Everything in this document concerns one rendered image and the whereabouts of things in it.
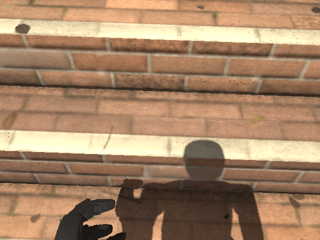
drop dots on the robot left hand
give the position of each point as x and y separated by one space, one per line
71 225

